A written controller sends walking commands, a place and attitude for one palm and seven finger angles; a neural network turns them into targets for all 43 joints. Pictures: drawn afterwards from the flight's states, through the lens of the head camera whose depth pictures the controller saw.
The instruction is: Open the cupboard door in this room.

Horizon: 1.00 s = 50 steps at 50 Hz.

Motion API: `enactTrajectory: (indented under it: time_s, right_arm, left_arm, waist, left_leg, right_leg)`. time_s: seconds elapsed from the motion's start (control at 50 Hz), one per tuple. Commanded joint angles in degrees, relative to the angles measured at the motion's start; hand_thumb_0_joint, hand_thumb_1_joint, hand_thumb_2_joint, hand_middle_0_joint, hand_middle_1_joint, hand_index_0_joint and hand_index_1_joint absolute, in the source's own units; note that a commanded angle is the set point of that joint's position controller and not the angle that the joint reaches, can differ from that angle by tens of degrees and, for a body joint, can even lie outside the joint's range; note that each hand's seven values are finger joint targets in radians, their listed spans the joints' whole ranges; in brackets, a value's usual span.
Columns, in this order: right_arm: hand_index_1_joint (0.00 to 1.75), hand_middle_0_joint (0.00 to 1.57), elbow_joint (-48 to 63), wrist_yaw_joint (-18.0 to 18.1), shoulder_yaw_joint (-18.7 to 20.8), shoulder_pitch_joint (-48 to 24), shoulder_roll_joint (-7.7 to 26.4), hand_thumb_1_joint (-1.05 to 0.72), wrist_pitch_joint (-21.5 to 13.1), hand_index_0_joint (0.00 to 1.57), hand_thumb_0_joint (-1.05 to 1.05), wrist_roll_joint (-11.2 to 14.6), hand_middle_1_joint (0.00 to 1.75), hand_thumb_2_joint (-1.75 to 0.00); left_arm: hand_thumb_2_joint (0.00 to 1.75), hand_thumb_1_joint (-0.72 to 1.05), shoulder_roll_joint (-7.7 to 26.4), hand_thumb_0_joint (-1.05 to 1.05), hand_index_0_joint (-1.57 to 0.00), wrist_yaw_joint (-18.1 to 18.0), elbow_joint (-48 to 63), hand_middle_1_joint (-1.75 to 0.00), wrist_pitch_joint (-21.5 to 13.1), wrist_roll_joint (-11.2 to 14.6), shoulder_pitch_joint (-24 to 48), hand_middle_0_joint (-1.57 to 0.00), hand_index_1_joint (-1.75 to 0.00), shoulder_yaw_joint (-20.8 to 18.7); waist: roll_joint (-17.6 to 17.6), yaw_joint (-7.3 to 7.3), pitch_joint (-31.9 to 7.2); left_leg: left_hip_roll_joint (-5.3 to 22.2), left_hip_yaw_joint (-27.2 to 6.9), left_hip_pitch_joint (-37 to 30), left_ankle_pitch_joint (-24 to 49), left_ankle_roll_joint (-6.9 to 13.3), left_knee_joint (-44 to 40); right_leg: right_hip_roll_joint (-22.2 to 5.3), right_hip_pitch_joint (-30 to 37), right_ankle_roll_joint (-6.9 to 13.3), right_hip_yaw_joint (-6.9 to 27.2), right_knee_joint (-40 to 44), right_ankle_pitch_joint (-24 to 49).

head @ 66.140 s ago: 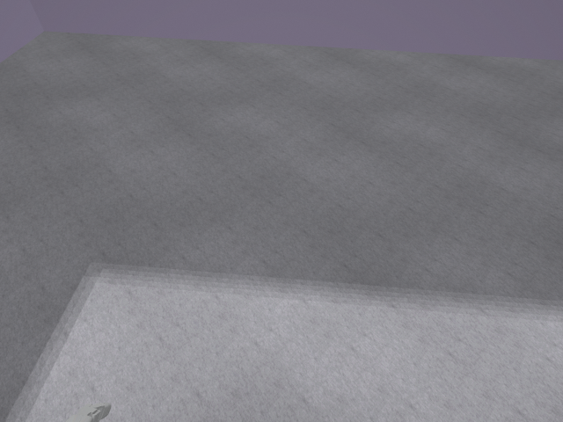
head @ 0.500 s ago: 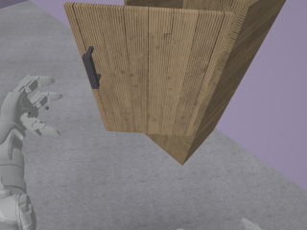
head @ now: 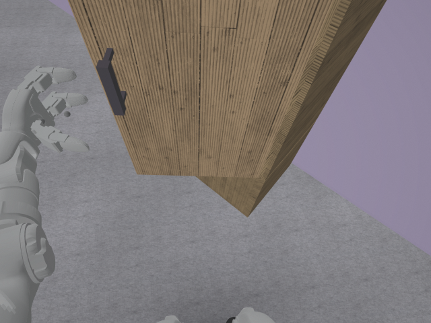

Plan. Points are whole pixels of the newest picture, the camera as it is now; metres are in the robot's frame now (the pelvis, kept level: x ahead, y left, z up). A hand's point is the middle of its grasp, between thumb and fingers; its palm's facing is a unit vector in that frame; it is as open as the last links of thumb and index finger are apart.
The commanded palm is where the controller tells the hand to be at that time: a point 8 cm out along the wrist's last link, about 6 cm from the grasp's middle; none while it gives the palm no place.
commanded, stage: move the hooked fingers beside the handle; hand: left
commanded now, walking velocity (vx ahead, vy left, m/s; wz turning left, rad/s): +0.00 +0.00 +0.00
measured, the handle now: (114, 83) +0.55 +0.19 +0.09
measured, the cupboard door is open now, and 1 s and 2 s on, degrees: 40 40 40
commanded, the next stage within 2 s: slide the fingers in behind the handle in 1.10 s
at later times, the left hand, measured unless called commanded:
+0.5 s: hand (74, 93) +0.52 +0.25 +0.10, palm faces -0.03 -1.00 +0.01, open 14.0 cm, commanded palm +0.49 +0.30 +0.10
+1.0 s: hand (76, 100) +0.50 +0.25 +0.09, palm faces -0.03 -1.00 +0.01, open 14.0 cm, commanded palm +0.49 +0.29 +0.09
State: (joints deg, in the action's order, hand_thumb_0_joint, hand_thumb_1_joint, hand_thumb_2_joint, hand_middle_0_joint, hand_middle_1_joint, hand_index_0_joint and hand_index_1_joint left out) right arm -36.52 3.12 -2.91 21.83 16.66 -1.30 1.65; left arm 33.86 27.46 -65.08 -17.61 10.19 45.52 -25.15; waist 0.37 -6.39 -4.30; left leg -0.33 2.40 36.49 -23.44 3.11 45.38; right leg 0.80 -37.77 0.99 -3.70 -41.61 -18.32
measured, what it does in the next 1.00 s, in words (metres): stands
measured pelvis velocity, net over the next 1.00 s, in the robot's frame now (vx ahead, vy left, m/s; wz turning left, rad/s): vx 0.02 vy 0.00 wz -0.01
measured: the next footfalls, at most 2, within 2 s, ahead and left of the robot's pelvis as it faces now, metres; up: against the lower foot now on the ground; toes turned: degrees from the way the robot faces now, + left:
none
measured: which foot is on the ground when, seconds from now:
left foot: down 0.00-1.00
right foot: down 0.00-1.00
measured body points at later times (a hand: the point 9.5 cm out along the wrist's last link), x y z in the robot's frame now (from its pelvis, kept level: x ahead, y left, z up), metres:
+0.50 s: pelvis +0.02 +0.00 -0.01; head +0.15 +0.02 +0.42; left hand +0.51 +0.31 +0.10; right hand -0.02 -0.28 -0.10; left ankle -0.02 +0.08 -0.71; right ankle +0.01 -0.11 -0.71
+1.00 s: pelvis +0.02 +0.00 -0.01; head +0.13 +0.03 +0.43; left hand +0.50 +0.30 +0.10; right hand +0.05 -0.27 -0.11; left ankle -0.02 +0.08 -0.71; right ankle +0.01 -0.11 -0.71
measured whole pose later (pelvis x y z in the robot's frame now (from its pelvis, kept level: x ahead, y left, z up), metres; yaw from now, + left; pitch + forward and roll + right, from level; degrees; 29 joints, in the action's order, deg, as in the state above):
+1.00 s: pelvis +0.02 +0.00 -0.01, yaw -1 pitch +19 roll -3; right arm -33.2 1.6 -3.1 21.3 16.1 4.9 1.0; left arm 37.1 26.6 -68.1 -16.5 7.8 50.5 -26.0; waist 0.8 -8.3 -5.5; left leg 0.8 1.7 41.1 -26.2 3.1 48.6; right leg 2.0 -41.5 0.9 -4.2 -42.8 -20.0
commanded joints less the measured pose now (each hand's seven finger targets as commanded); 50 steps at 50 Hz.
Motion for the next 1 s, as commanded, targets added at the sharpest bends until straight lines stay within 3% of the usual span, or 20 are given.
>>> enactTrajectory:
  time_s: [0.0,0.16,0.2,0.3,0.36,0.4,0.44,0.48,0.54,0.56,0.6,0.62,0.64,0.66,0.74,0.8,0.84,0.92,0.96,0.98]
  right_arm:
    - [0.3,0.2,4.0,0.8,3.8,7.9,10.8,-0.9,0.2,0.2,0.0,-0.2,0.3,-0.9]
    - [0.3,0.2,3.6,1.1,3.4,10.4,11.5,-0.9,2.3,0.2,0.0,-0.4,0.3,-0.9]
    - [0.3,0.2,3.4,1.0,3.4,11.3,11.5,-0.9,2.7,0.2,0.0,-0.5,0.3,-0.9]
    - [0.3,0.2,3.7,0.8,3.2,12.6,11.8,-0.9,4.0,0.2,0.0,-0.7,0.3,-0.9]
    - [0.3,0.2,4.8,0.4,3.4,13.3,11.7,-0.9,4.7,0.2,0.0,-1.0,0.3,-0.9]
    - [0.3,0.2,5.3,0.1,3.9,13.5,11.7,-0.9,5.1,0.2,0.0,-1.2,0.3,-0.9]
    - [0.3,0.2,5.7,0.0,3.7,13.0,11.4,-0.9,5.6,0.2,0.0,-0.9,0.3,-0.9]
    - [0.3,0.2,6.0,-0.1,4.2,13.3,11.9,-0.9,5.7,0.2,0.0,-1.1,0.3,-0.9]
    - [0.3,0.2,6.3,-0.4,4.3,12.7,10.9,-0.9,6.0,0.2,0.0,-0.9,0.3,-0.9]
    - [0.3,0.2,5.9,-0.7,4.6,13.1,11.1,-0.9,6.0,0.2,0.0,-1.1,0.3,-0.9]
    - [0.3,0.2,5.9,-0.8,4.5,12.4,10.9,-0.9,6.1,0.2,0.0,-0.8,0.3,-0.9]
    - [0.3,0.2,5.6,-0.7,4.5,12.1,11.0,-0.9,6.1,0.2,0.0,-0.7,0.3,-0.9]
    - [0.3,0.2,5.5,-0.6,4.2,11.9,10.9,-0.9,6.1,0.2,0.0,-0.6,0.3,-0.9]
    - [0.3,0.2,5.2,-0.5,4.2,12.1,11.0,-0.9,6.2,0.2,0.0,-0.7,0.3,-0.9]
    - [0.3,0.2,5.1,-0.5,4.3,11.6,10.5,-0.9,6.0,0.2,0.0,-0.8,0.3,-0.9]
    - [0.3,0.2,4.5,-0.6,4.3,11.3,10.5,-0.9,5.8,0.2,0.0,-0.8,0.3,-0.9]
    - [0.3,0.2,4.8,-0.5,4.0,11.1,10.8,-0.9,5.8,0.2,0.0,-0.8,0.3,-0.9]
    - [0.3,0.2,5.4,-0.5,3.6,10.3,10.5,-0.9,6.0,0.2,0.0,-0.7,0.3,-0.9]
    - [0.3,0.2,5.7,-0.3,3.6,10.4,10.7,-0.9,6.0,0.2,0.0,-0.8,0.3,-0.9]
    - [0.3,0.2,5.8,-0.4,3.5,10.2,10.4,-0.9,5.9,0.2,0.0,-0.6,0.3,-0.9]
  left_arm:
    - [0.3,-0.5,20.7,0.0,-0.3,-0.3,10.4,-1.2,-3.6,0.1,25.8,-0.3,-1.2,-3.9]
    - [0.3,-0.5,23.7,0.0,-0.3,0.6,5.8,-1.2,-3.2,-0.8,31.9,-0.3,-1.2,-3.7]
    - [0.3,-0.5,23.9,0.0,-0.3,0.8,5.4,-1.2,-3.0,-1.4,32.6,-0.3,-1.2,-3.5]
    - [0.3,-0.5,27.3,0.0,-0.3,1.1,2.2,-1.2,-1.8,-2.2,33.2,-0.3,-1.2,-5.1]
    - [0.3,-0.5,27.7,0.0,-0.3,1.7,5.9,-1.2,-2.4,-2.3,30.1,-0.3,-1.2,-5.7]
    - [0.3,-0.5,28.7,0.0,-0.3,1.9,6.0,-1.2,-2.3,-1.7,26.8,-0.3,-1.2,-7.7]
    - [0.3,-0.5,25.6,0.0,-0.3,2.6,6.1,-1.2,-2.0,-0.6,27.6,-0.3,-1.2,-5.6]
    - [0.3,-0.5,29.9,0.0,-0.3,2.3,8.2,-1.2,-1.9,-0.9,26.5,-0.3,-1.2,-9.0]
    - [0.3,-0.5,25.3,0.0,-0.3,2.2,14.4,-1.2,-3.1,-0.2,27.8,-0.3,-1.2,-6.1]
    - [0.3,-0.5,26.3,0.0,-0.3,2.0,15.3,-1.2,-3.3,0.0,26.5,-0.3,-1.2,-7.6]
    - [0.3,-0.5,22.6,0.0,-0.3,2.3,12.8,-1.2,-2.4,1.0,23.5,-0.3,-1.2,-5.8]
    - [0.3,-0.5,23.5,0.0,-0.3,2.1,11.8,-1.2,-1.9,1.0,23.9,-0.3,-1.2,-6.5]
    - [0.3,-0.5,22.0,0.0,-0.3,2.3,11.2,-1.2,-1.7,1.0,25.5,-0.3,-1.2,-4.8]
    - [0.3,-0.5,23.7,0.0,-0.3,2.0,11.0,-1.2,-1.3,0.3,26.1,-0.3,-1.2,-5.7]
    - [0.3,-0.5,18.7,0.0,-0.3,0.9,13.6,-1.2,-2.2,0.2,28.4,-0.3,-1.2,-1.7]
    - [0.3,-0.5,17.8,0.0,-0.3,0.2,11.1,-1.2,-2.4,0.6,28.3,-0.3,-1.2,-1.9]
    - [0.3,-0.5,20.3,0.0,-0.3,-0.2,10.0,-1.2,-2.3,0.3,28.1,-0.3,-1.2,-3.7]
    - [0.3,-0.5,20.1,0.0,-0.3,-1.0,8.4,-1.2,-2.0,-1.2,28.2,-0.3,-1.2,-2.4]
    - [0.3,-0.5,22.2,0.0,-0.3,-1.2,10.1,-1.2,-2.9,-1.3,30.0,-0.3,-1.2,-3.7]
    - [0.3,-0.5,20.7,0.0,-0.3,-1.1,8.8,-1.2,-2.8,-1.3,29.0,-0.3,-1.2,-2.7]
  waist:
    - [7.0,-0.42,-22.8]
    - [6.5,-3.06,-23.4]
    - [8.9,-3.13,-24.9]
    - [7.3,-3.7,-24.2]
    - [12.1,-1.99,-29.3]
    - [8.7,-1.39,-29.6]
    - [8.6,-2.37,-26.7]
    - [8.3,-1.36,-28.8]
    - [14.0,-1.68,-30.4]
    - [14.5,-0.92,-31.7]
    - [9.8,-1.62,-28.5]
    - [9.3,-1.64,-26.6]
    - [10.6,-2.38,-25.3]
    - [10.0,-2.04,-25.2]
    - [12.8,-2.81,-26.3]
    - [9.1,-3.09,-26.4]
    - [9.7,-2.44,-25.8]
    - [7.7,-2.66,-23.9]
    - [10.7,-2.11,-26.3]
    - [10.3,-2.35,-25.7]
  left_leg:
    - [1.7,-5.9,-13.3,26.5,-2.4,-3.9]
    - [1.7,-5.3,-9.9,23.9,-1.3,-2.5]
    - [1.7,-5.3,-10.7,25.5,-1.5,-1.8]
    - [1.7,-4.9,-6.9,24.4,-1.0,-0.9]
    - [2.0,-5.1,-11.6,31.8,-1.7,-0.4]
    - [2.2,-5.1,-10.9,33.0,-1.5,-0.1]
    - [2.0,-4.5,-9.5,31.6,-1.0,-0.2]
    - [2.0,-4.7,-9.9,32.7,-1.0,-0.3]
    - [2.6,-5.2,-16.8,39.9,-1.9,0.3]
    - [2.9,-5.8,-19.3,42.0,-2.4,0.4]
    - [2.9,-5.6,-17.2,40.3,-1.9,0.1]
    - [2.7,-5.3,-15.1,37.7,-1.6,-0.2]
    - [2.6,-5.2,-15.2,37.6,-1.5,-0.1]
    - [2.7,-5.7,-15.4,38.0,-1.7,-0.3]
    - [3.0,-6.6,-19.6,41.4,-2.8,0.3]
    - [3.0,-6.7,-18.3,39.2,-2.7,0.4]
    - [2.7,-6.4,-16.4,38.5,-2.5,0.3]
    - [2.4,-5.9,-13.0,33.2,-2.1,-0.2]
    - [2.4,-6.2,-14.7,34.8,-2.5,0.0]
    - [2.3,-6.0,-14.5,33.9,-2.5,0.1]
  right_leg:
    - [1.0,8.4,0.7,2.3,1.7,16.8]
    - [1.5,7.6,0.4,3.0,1.4,17.0]
    - [1.5,6.9,0.4,3.0,1.1,17.7]
    - [1.7,7.5,0.2,3.3,0.9,18.7]
    - [1.9,8.1,0.7,2.8,-0.2,22.4]
    - [2.1,9.4,0.6,2.6,-0.2,23.8]
    - [2.2,8.8,0.6,2.7,0.0,24.3]
    - [2.1,10.6,0.4,2.8,-0.2,25.5]
    - [2.4,7.2,0.7,2.2,-0.3,25.8]
    - [2.6,6.6,0.7,2.0,0.0,25.2]
    - [2.7,6.4,0.4,1.8,0.6,24.8]
    - [2.5,6.8,0.3,1.9,0.8,24.2]
    - [2.5,5.8,0.6,1.9,0.7,24.2]
    - [2.5,5.6,0.5,1.7,0.6,23.6]
    - [2.5,2.4,0.8,1.3,0.3,22.0]
    - [2.6,3.5,0.4,1.4,0.5,21.8]
    - [2.3,4.6,0.8,1.4,-0.1,22.6]
    - [2.1,5.3,0.4,1.7,0.0,20.9]
    - [2.1,5.5,0.6,1.9,-0.5,21.3]
    - [2.1,4.9,0.6,1.8,-0.4,20.5]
